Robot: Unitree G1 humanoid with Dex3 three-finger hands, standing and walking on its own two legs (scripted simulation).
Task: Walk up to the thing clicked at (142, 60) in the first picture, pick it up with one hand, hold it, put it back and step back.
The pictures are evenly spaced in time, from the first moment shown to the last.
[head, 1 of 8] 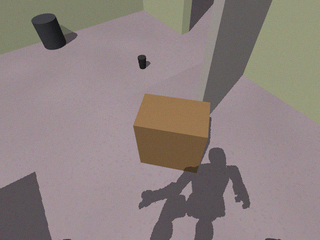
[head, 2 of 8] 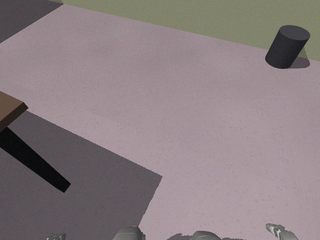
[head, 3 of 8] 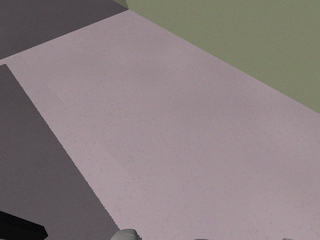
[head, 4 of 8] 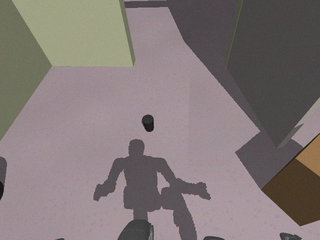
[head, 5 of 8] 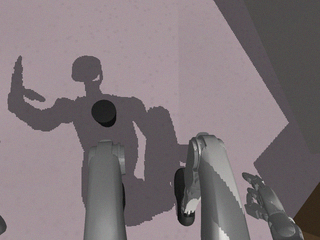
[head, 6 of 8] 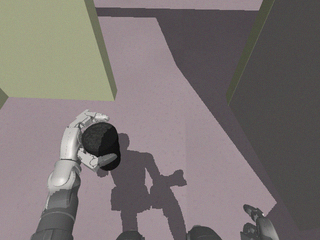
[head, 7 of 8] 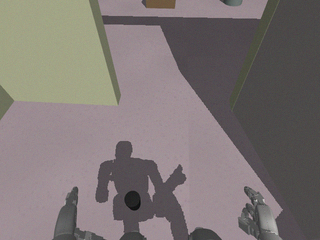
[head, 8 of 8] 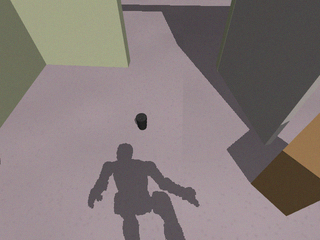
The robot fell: no
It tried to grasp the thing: yes
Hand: left
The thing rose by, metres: 0.69
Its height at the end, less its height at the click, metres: +0.00
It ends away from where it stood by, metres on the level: 0.02
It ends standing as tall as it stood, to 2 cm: yes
